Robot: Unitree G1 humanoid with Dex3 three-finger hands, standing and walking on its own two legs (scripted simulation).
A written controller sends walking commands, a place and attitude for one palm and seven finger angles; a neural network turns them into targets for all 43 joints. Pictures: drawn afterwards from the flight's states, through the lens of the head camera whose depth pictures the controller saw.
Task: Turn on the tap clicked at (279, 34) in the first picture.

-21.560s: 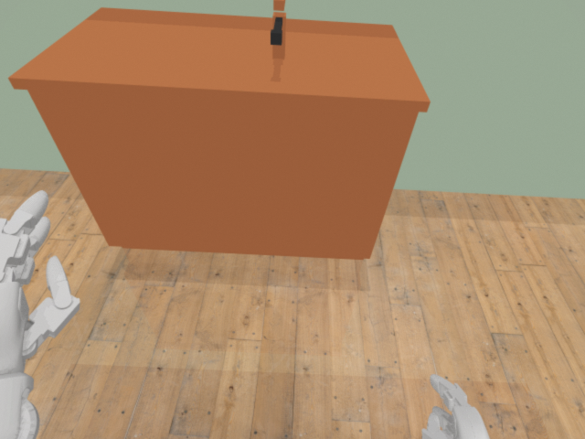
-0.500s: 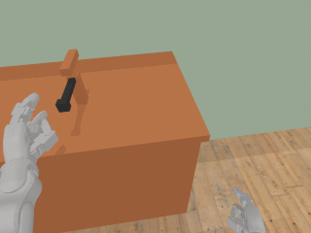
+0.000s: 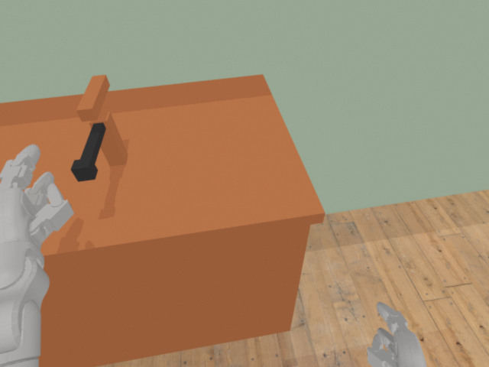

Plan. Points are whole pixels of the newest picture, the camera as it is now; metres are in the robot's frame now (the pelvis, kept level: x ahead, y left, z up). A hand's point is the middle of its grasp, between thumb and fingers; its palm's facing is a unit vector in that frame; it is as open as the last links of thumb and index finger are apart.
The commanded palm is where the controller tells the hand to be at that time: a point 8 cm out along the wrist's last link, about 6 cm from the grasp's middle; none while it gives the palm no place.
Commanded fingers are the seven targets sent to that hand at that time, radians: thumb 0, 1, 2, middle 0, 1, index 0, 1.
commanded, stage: reach beside the lever's end, fingers flat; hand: left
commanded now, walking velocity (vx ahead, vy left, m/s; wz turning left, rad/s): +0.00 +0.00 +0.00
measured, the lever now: (84, 169) +0.36 +0.32 +0.15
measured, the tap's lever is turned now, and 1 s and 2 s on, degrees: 0 0 12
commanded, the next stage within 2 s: push the lever round in 1.04 s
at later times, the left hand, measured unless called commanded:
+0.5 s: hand (66, 194) +0.31 +0.32 +0.15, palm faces +0.52 -0.85 -0.10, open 7.8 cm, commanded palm +0.27 +0.36 +0.15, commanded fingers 0.00 0.90 0.90 -0.15 -0.15 -0.15 -0.15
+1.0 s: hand (63, 192) +0.31 +0.33 +0.15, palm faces +0.51 -0.86 -0.09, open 7.8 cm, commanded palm +0.27 +0.36 +0.15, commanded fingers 0.00 0.90 0.90 -0.15 -0.15 -0.15 -0.15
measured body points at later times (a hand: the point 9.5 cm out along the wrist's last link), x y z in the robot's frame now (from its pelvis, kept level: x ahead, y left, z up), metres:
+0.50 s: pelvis +0.00 +0.00 +0.00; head +0.01 -0.01 +0.45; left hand +0.28 +0.37 +0.16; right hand +0.18 -0.24 -0.09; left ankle -0.02 +0.13 -0.73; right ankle +0.01 -0.09 -0.73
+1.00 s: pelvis +0.01 +0.02 +0.00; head +0.01 +0.00 +0.45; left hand +0.28 +0.37 +0.15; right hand +0.15 -0.23 -0.10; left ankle -0.02 +0.13 -0.73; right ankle +0.01 -0.09 -0.73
